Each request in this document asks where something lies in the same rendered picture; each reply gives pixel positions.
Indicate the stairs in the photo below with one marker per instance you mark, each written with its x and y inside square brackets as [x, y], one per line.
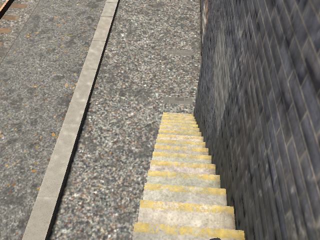
[183, 198]

